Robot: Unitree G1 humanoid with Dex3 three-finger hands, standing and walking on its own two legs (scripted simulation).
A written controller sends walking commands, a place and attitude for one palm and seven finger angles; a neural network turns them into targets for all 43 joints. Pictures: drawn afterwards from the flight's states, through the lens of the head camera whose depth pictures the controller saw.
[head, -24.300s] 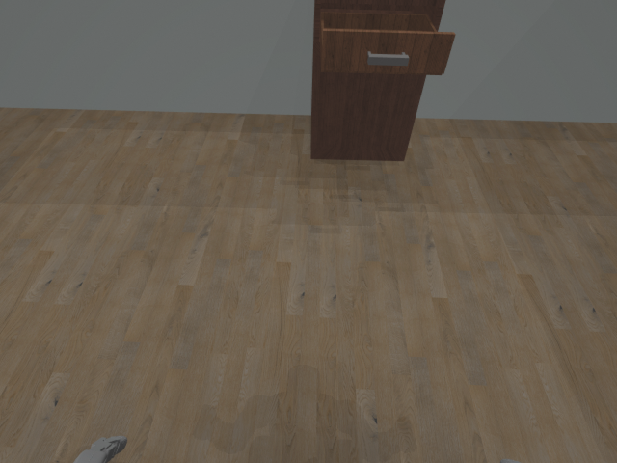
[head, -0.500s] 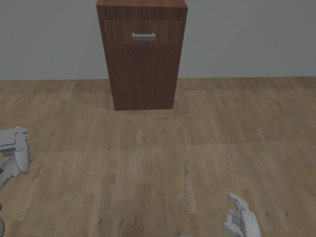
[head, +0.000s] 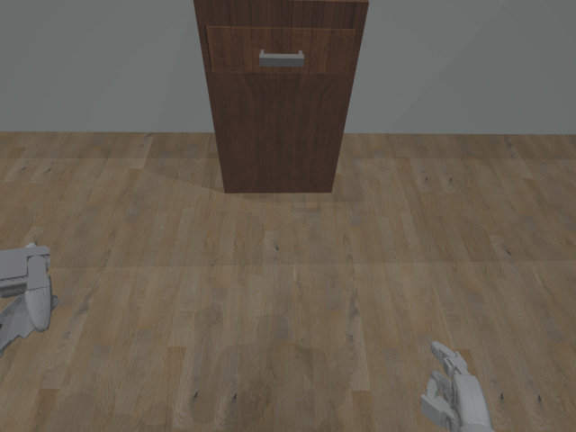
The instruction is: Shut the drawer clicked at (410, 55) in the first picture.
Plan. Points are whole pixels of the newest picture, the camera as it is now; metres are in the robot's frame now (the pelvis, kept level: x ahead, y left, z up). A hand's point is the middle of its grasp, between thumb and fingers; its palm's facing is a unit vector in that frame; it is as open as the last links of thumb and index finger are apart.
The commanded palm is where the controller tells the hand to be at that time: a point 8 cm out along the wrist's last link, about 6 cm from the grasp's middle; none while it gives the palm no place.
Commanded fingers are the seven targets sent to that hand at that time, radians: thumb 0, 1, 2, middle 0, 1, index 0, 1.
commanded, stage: stop stepping back and stand still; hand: left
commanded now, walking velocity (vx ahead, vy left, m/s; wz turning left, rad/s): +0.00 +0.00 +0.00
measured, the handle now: (281, 56) +1.16 +0.07 -0.08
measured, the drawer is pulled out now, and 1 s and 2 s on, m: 0.00 0.00 0.00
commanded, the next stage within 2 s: let the arm hang, fingers relaxed in 0.28 s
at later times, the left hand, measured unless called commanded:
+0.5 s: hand (97, 361) +0.20 +0.25 +0.01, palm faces +0.11 -0.87 -0.47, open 3.1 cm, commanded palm none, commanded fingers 0.00 0.90 0.90 -1.12 -1.30 -1.12 -1.30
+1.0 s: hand out of the picture -0.05 +0.21 -0.16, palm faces +0.01 -0.97 -0.24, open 5.8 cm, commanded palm none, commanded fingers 0.00 0.90 0.90 -0.20 -0.30 -0.20 -0.30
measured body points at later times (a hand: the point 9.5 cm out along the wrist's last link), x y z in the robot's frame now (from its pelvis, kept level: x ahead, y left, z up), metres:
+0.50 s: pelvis -0.01 +0.01 -0.01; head +0.01 -0.02 +0.44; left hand +0.19 +0.30 +0.04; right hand +0.16 -0.24 -0.12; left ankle +0.02 +0.12 -0.74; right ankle -0.01 -0.11 -0.74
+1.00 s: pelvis -0.02 +0.02 +0.01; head +0.00 +0.01 +0.45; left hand -0.05 +0.27 -0.14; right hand -0.03 -0.20 -0.16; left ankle +0.02 +0.12 -0.74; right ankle -0.02 -0.11 -0.74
